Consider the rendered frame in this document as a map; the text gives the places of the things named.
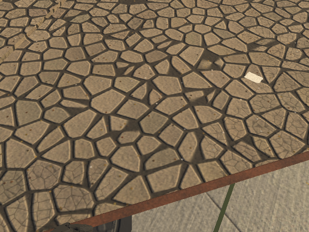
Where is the left robot hand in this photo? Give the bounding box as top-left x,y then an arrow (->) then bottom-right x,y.
50,222 -> 94,232

